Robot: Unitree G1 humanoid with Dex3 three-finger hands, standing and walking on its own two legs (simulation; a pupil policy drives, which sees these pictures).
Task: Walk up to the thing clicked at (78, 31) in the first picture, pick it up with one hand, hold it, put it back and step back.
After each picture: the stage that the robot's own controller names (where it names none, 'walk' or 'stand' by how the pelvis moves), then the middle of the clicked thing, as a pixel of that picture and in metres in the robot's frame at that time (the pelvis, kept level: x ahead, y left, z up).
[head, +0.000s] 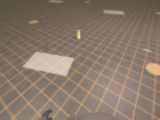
stand; (78, 34) +2.11 +0.41 -0.65
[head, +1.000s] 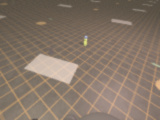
walk; (85, 40) +2.00 +0.19 -0.63
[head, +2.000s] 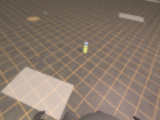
walk; (85, 47) +1.39 +0.11 -0.65
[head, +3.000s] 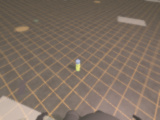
walk; (77, 65) +0.90 +0.21 -0.64
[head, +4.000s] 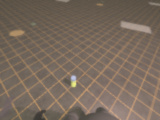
walk; (73, 81) +0.59 +0.20 -0.65
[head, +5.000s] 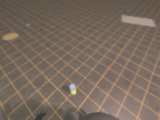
stand; (73, 89) +0.42 +0.21 -0.64
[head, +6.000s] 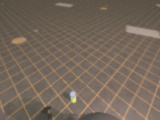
stand; (73, 97) +0.39 +0.20 -0.65
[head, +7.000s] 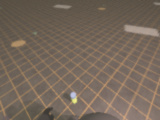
stand; (73, 98) +0.39 +0.21 -0.66
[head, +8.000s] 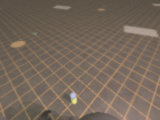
stand; (73, 98) +0.39 +0.21 -0.66
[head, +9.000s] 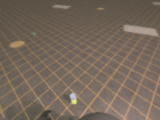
stand; (73, 99) +0.37 +0.21 -0.66
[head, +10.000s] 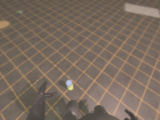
go down; (70, 85) +0.40 +0.22 -0.58
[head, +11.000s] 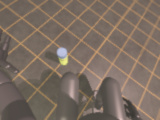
go down; (63, 57) +0.45 +0.25 -0.24
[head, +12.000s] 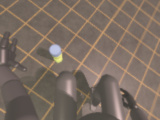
close in; (57, 55) +0.44 +0.27 -0.23
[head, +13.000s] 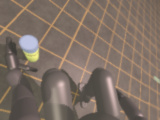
close; (31, 51) +0.42 +0.31 -0.16
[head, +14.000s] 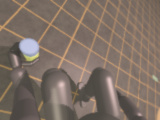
lift; (31, 53) +0.40 +0.30 -0.16
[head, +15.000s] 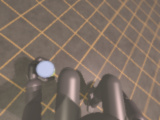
lift; (48, 70) +0.28 +0.28 -0.11
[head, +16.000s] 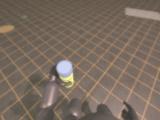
lift; (66, 76) +0.30 +0.17 +0.05
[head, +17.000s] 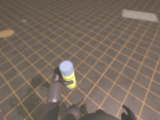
hold; (69, 76) +0.32 +0.16 +0.01
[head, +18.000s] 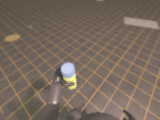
crouch; (70, 78) +0.30 +0.16 +0.03
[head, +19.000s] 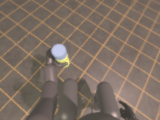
crouch; (62, 58) +0.42 +0.20 -0.05
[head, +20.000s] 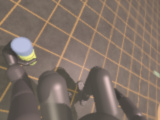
lower; (27, 54) +0.41 +0.29 -0.17
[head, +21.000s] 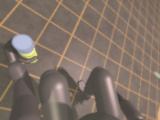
lower; (28, 52) +0.41 +0.31 -0.16
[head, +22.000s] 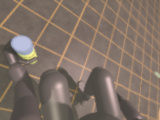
lower; (28, 53) +0.40 +0.31 -0.16
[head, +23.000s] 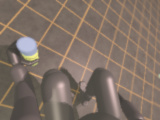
lower; (30, 54) +0.39 +0.31 -0.15
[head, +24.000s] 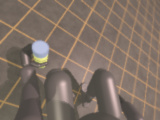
loosen; (40, 57) +0.38 +0.27 -0.15
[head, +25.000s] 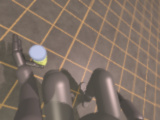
withdraw; (40, 58) +0.39 +0.27 -0.17
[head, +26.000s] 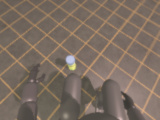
walk; (71, 63) +0.43 +0.21 -0.28
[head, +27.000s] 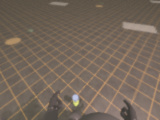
stand; (75, 100) +0.35 +0.15 -0.59
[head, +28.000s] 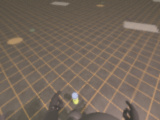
stand; (75, 98) +0.37 +0.17 -0.60
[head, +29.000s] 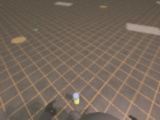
stand; (76, 98) +0.36 +0.16 -0.62
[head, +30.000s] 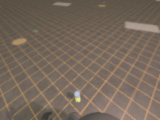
walk; (77, 97) +0.39 +0.16 -0.65
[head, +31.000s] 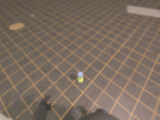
walk; (80, 77) +0.55 +0.14 -0.63
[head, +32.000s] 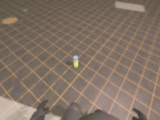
walk; (75, 61) +0.81 +0.24 -0.63
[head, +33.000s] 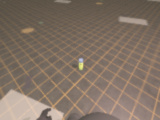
stand; (80, 64) +0.97 +0.20 -0.65
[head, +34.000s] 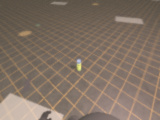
stand; (79, 65) +0.96 +0.23 -0.66
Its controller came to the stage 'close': yes
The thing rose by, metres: 0.67
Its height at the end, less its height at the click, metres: +0.00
